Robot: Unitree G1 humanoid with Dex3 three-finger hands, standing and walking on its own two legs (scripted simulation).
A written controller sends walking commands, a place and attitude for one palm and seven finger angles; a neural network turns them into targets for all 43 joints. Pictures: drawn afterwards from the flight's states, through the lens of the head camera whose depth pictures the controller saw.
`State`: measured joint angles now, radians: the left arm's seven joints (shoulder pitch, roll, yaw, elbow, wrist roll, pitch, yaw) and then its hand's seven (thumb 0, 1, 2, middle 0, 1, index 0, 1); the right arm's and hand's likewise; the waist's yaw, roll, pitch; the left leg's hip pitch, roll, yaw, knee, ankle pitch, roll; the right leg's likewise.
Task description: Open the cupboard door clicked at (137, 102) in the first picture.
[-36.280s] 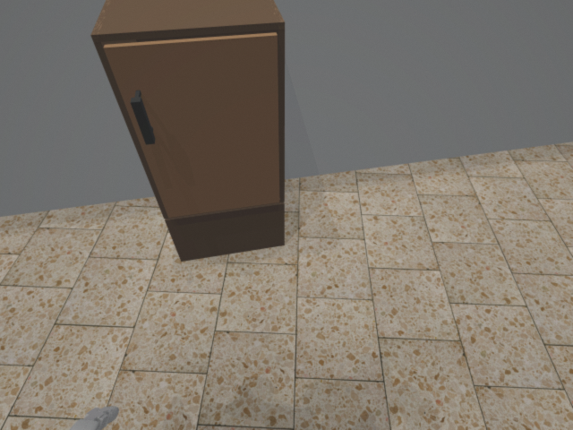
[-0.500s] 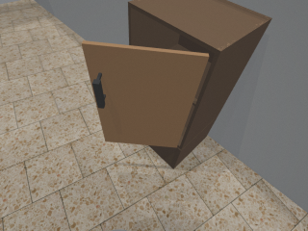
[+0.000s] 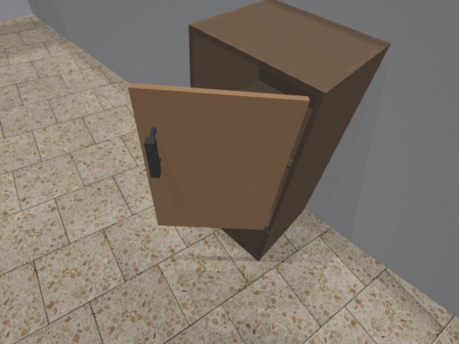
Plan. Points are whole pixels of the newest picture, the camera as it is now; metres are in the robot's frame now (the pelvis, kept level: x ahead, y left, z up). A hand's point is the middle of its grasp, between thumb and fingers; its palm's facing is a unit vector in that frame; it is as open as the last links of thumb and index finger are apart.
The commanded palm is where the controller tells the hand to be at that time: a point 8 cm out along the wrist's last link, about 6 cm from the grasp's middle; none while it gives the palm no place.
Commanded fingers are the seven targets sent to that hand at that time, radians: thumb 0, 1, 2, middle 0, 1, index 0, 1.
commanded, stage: come to a stop and stand still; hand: left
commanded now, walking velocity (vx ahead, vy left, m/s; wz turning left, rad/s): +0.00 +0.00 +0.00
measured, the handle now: (154, 152) +0.56 +0.20 -0.05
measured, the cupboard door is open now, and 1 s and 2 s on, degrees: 42 42 42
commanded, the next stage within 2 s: look again from close up in 1.06 s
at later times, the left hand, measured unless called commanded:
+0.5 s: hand out of the picture -0.03 +0.11 -0.18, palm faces -0.03 -0.98 -0.19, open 7.4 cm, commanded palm none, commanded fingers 0.00 0.90 0.90 -0.20 -0.30 -0.20 -0.30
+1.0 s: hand out of the picture +0.00 +0.09 -0.18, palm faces -0.02 -0.98 -0.19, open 7.4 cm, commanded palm none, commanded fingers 0.00 0.90 0.90 -0.20 -0.30 -0.20 -0.30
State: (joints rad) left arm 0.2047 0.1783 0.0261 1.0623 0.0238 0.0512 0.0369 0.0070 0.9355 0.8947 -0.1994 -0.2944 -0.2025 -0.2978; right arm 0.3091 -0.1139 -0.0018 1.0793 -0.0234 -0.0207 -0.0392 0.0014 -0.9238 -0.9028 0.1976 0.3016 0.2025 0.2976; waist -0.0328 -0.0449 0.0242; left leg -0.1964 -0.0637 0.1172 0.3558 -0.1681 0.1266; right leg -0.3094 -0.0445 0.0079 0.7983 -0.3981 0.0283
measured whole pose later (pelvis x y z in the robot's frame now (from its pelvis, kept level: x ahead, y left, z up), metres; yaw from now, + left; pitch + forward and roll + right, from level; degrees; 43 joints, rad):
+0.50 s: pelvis -0.02 -0.05 -0.01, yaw -1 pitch -2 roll +0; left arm 0.34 0.12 -0.04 1.09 0.02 -0.02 0.04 0.01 0.91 0.89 -0.20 -0.29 -0.20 -0.30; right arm 0.28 -0.17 0.00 1.08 -0.01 -0.01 0.00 0.01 -0.92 -0.90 0.19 0.30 0.20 0.30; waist -0.02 0.02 0.03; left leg -0.26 -0.01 0.12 0.49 -0.20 0.06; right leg -0.17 -0.01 0.00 0.53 -0.33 0.00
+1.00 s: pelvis +0.00 -0.07 -0.01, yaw -1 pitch -1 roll +1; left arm 0.30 0.15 -0.02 1.10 0.02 -0.03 0.04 0.01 0.91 0.89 -0.20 -0.29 -0.20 -0.30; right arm 0.25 -0.15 0.00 1.14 -0.01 -0.02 -0.02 0.00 -0.92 -0.90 0.19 0.30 0.20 0.30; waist -0.01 -0.01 0.04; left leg -0.22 0.02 0.11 0.45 -0.22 0.01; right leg -0.12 0.02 -0.01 0.46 -0.33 -0.04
